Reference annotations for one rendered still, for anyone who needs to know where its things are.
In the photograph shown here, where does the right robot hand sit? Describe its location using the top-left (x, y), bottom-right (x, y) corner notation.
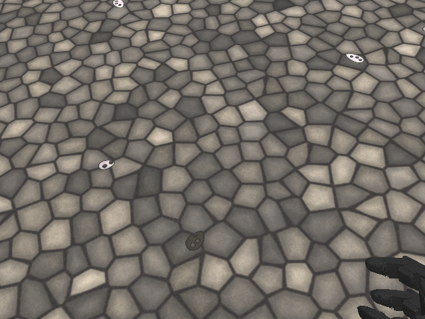
top-left (357, 256), bottom-right (425, 319)

